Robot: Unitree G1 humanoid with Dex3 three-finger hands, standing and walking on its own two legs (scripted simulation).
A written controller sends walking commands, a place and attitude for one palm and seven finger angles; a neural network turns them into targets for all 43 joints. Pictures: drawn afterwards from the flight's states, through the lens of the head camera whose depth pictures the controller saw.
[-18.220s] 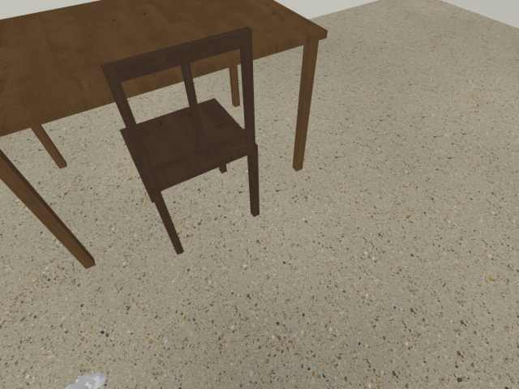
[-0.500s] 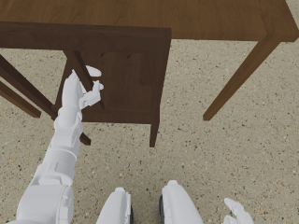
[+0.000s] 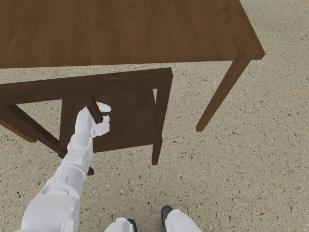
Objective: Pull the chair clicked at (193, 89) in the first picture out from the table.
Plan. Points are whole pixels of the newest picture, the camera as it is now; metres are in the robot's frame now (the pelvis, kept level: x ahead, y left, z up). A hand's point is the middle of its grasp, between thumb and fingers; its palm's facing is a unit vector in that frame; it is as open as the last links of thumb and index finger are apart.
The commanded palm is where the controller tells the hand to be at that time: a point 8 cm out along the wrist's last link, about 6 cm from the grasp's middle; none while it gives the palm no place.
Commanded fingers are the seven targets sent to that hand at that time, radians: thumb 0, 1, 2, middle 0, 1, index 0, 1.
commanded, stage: step backward, pulling the chair out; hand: left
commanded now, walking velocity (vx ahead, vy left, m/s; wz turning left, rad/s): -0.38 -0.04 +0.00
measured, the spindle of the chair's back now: (99, 120) +0.43 +0.14 -0.07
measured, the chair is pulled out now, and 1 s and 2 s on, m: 0.08 0.14 0.14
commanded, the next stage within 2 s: none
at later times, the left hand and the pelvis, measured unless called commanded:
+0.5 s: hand (110, 142) +0.36 +0.10 -0.06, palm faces +0.07 -0.98 -0.18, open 5.2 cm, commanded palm +0.34 +0.15 -0.06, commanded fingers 0.00 0.90 0.90 -0.50 -1.45 -0.50 -1.45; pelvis -0.05 -0.02 -0.01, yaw +3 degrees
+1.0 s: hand (110, 144) +0.35 +0.11 -0.06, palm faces +0.04 -0.98 -0.18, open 5.2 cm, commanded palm +0.34 +0.16 -0.05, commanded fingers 0.00 0.90 0.90 -0.50 -1.45 -0.50 -1.45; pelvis -0.04 -0.02 -0.01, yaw +2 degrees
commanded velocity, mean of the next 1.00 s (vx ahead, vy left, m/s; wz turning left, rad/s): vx -0.38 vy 0.05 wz -0.03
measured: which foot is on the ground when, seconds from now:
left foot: down 0.00-1.00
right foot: down 0.00-1.00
